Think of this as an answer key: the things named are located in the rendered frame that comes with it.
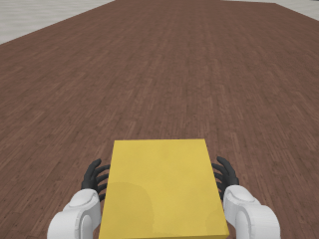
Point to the robot right forearm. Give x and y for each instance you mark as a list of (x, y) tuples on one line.
[(250, 219)]

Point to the robot left forearm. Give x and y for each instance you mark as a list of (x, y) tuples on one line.
[(79, 218)]

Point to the right robot hand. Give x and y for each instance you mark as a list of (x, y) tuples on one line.
[(228, 176)]

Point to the left robot hand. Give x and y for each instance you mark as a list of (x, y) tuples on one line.
[(91, 180)]

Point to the carton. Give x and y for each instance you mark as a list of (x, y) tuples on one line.
[(162, 189)]

